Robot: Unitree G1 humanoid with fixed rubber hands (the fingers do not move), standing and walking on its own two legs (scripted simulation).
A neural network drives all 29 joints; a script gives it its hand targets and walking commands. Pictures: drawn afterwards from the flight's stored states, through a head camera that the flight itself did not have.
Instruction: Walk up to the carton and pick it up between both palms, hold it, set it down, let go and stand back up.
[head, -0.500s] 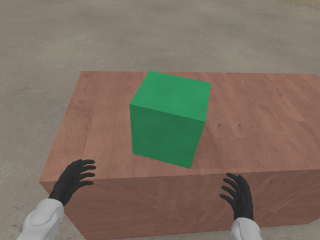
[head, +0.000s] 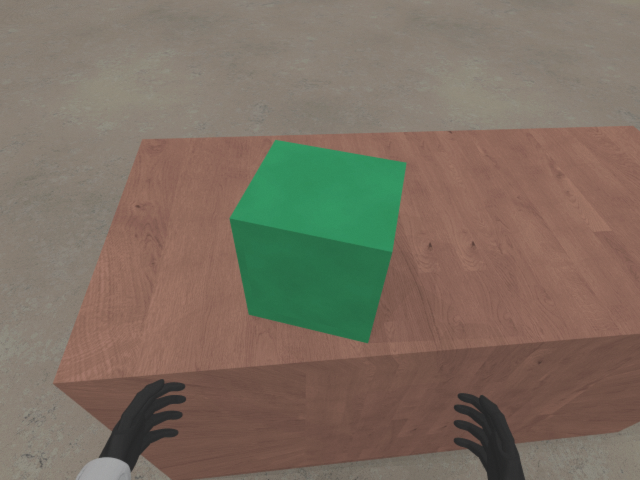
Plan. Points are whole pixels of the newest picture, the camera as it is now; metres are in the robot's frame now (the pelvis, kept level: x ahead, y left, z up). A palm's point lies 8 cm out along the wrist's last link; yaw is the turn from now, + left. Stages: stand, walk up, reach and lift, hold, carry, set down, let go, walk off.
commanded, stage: set down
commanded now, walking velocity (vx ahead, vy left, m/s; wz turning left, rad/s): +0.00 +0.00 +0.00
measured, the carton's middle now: (322, 243) +0.45 +0.04 +0.03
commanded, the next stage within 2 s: let go in 0.58 s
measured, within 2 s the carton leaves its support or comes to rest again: neither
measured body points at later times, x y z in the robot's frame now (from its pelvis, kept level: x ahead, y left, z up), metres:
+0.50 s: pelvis -0.02 -0.01 +0.00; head -0.02 +0.00 +0.45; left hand +0.15 +0.23 -0.09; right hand +0.15 -0.24 -0.08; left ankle -0.01 +0.11 -0.75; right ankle -0.03 -0.12 -0.75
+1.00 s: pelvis -0.02 -0.01 +0.00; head -0.02 +0.01 +0.45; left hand +0.16 +0.21 -0.09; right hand +0.15 -0.24 -0.08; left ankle -0.01 +0.11 -0.75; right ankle -0.03 -0.12 -0.75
